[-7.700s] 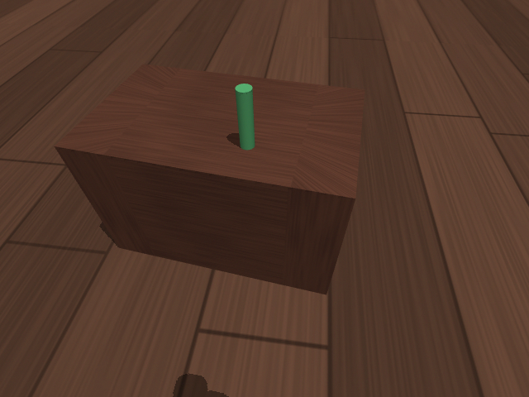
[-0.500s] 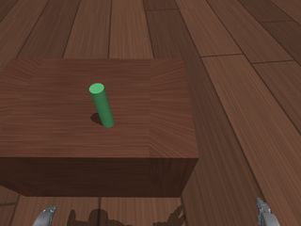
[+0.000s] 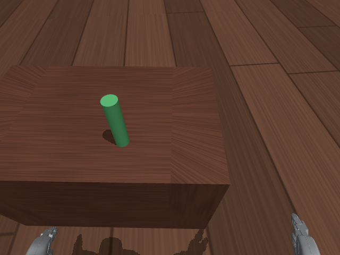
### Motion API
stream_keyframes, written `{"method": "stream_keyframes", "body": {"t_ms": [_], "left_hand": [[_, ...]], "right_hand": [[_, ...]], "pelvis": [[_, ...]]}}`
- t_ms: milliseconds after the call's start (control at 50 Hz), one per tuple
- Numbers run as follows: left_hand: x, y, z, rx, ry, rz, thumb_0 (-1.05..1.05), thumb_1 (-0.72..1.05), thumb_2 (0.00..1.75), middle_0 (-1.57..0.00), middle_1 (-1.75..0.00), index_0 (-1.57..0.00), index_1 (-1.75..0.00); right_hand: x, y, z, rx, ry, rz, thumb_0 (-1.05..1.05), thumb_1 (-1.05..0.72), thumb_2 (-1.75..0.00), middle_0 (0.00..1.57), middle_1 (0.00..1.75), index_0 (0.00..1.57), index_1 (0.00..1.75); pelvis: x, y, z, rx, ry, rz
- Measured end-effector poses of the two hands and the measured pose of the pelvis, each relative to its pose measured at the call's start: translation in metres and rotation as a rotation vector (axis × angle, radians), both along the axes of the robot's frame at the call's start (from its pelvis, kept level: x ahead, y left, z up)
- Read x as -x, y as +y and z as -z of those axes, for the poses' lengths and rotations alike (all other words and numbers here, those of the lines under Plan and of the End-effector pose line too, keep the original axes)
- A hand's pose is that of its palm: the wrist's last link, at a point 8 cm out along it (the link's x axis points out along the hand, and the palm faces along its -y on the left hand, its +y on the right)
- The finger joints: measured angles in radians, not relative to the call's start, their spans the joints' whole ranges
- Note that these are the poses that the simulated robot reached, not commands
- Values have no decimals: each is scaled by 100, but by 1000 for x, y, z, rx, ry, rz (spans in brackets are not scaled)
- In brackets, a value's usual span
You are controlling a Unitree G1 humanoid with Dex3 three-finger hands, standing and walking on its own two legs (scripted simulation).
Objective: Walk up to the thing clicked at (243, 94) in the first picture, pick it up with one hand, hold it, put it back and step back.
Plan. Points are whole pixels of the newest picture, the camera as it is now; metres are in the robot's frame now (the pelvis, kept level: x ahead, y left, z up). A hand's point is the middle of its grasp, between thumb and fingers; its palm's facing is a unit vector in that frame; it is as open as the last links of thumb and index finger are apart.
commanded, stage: go down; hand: left
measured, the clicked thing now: (116, 123) +0.50 +0.19 -0.03
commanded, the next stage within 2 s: none
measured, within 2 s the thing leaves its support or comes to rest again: neither
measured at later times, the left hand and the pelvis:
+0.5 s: hand out of the picture +0.13 +0.27 -0.08, palm faces +0.10 -0.94 -0.33, open 17.2 cm; pelvis -0.02 +0.00 -0.02, yaw +0 degrees
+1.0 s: hand (51, 254) +0.16 +0.28 -0.07, palm faces +0.13 -0.94 -0.32, open 17.4 cm; pelvis -0.02 +0.00 -0.02, yaw +0 degrees
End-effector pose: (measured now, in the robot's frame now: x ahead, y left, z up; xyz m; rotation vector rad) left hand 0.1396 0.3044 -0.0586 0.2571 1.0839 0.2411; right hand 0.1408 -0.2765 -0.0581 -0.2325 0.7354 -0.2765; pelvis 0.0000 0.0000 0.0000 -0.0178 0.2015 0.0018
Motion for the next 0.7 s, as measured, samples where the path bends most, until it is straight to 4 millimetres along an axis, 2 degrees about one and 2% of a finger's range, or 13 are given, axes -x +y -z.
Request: {"method": "stream_keyframes", "body": {"t_ms": [220,500,700], "left_hand": [[5,2,-6,-11,-53,-1,0,-53,8,-6,-6,-6,-7],[21,8,-11,-14,-77,-10,0,-50,9,-6,-5,-5,-6],[22,10,-14,-11,-114,1,0,-49,10,-5,-6,-5,-7]], "right_hand": [[5,2,-3,16,-50,-7,-1,53,-4,6,5,5,5],[16,6,-3,27,-83,-16,-1,54,-4,6,5,5,5],[20,15,0,24,-92,-20,-1,54,-4,6,5,5,5]], "pelvis": [[5,-2,10,1,16,-2],[15,-4,18,3,23,-7],[17,-2,22,7,30,-6]]}}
